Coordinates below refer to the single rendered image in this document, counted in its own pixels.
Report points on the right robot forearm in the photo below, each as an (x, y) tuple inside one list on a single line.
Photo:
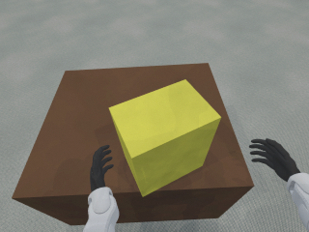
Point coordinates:
[(298, 187)]

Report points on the right robot hand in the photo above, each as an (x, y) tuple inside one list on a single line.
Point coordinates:
[(276, 157)]

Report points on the left robot hand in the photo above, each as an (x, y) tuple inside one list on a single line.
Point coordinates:
[(98, 170)]

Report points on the pedestal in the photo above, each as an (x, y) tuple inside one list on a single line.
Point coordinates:
[(56, 177)]

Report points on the left robot forearm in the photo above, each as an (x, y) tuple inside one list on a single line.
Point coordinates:
[(103, 211)]

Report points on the carton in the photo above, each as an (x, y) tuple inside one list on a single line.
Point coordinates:
[(165, 134)]

